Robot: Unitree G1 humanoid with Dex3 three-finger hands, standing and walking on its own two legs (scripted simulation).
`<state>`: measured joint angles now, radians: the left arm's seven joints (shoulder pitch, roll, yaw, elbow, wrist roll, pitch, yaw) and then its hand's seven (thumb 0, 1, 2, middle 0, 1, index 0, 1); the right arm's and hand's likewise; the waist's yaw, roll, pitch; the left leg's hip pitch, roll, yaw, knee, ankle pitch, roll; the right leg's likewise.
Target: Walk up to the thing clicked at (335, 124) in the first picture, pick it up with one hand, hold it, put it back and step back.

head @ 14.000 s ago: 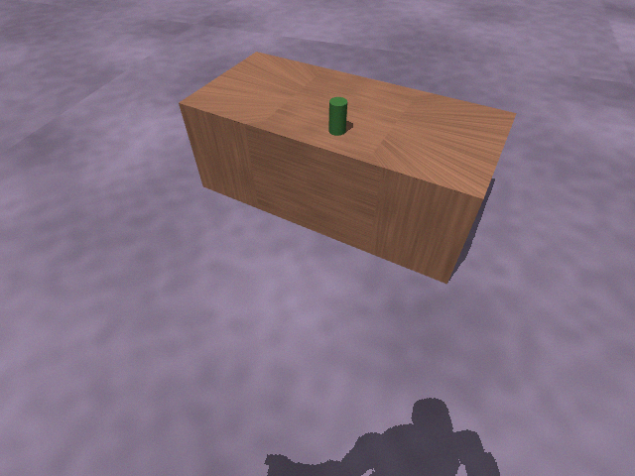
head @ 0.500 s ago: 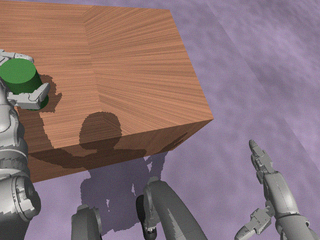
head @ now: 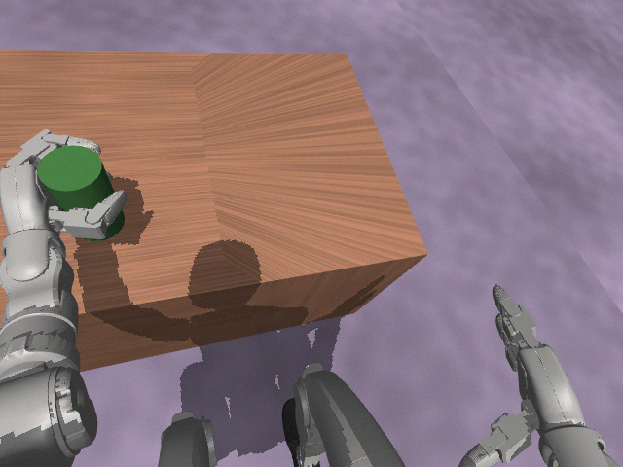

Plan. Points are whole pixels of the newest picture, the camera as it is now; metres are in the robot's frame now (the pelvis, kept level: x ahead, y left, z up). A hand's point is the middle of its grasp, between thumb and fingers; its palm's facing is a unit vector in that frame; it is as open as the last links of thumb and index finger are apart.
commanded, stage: lift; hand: left
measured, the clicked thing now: (86, 197) +0.50 +0.18 -0.02
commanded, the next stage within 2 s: hold in 1.16 s
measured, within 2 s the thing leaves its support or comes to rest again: neither
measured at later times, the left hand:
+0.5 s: hand (60, 215) +0.42 +0.17 +0.08, palm faces +0.09 -1.00 +0.00, open 8.9 cm
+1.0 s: hand (41, 229) +0.38 +0.18 +0.11, palm faces +0.10 -0.99 -0.01, open 8.9 cm
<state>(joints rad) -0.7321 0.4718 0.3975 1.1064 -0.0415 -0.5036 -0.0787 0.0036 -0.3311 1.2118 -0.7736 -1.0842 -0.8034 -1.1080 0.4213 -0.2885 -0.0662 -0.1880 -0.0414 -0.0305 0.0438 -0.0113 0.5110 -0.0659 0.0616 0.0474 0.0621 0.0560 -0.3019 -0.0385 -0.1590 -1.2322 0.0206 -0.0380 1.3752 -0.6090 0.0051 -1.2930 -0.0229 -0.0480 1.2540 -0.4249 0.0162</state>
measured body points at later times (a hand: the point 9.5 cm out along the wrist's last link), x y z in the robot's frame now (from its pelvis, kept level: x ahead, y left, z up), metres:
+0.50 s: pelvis +0.02 +0.00 +0.05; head +0.10 +0.02 +0.49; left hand +0.41 +0.23 +0.08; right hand +0.18 -0.26 +0.07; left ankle +0.01 +0.11 -0.60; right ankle +0.08 -0.14 -0.60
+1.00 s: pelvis +0.03 +0.00 +0.07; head +0.09 +0.02 +0.52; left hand +0.37 +0.23 +0.12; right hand +0.19 -0.26 +0.06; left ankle +0.01 +0.11 -0.60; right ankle +0.08 -0.14 -0.60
